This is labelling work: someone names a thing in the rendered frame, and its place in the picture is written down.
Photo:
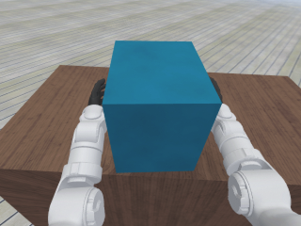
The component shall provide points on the left robot upper arm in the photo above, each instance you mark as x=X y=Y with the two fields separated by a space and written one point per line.
x=77 y=206

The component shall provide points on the carton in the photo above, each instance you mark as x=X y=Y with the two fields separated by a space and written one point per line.
x=159 y=106

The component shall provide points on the right robot upper arm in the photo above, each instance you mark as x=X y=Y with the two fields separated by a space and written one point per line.
x=262 y=197

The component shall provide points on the left robot hand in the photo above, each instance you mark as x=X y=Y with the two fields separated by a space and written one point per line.
x=97 y=93

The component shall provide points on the robot left forearm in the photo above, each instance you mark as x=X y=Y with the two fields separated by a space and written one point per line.
x=84 y=164

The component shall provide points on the pedestal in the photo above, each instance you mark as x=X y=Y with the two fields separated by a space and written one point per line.
x=35 y=146

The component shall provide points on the robot right forearm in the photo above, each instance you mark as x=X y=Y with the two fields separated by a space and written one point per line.
x=235 y=146

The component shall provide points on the right robot hand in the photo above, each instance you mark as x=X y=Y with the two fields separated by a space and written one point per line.
x=217 y=89

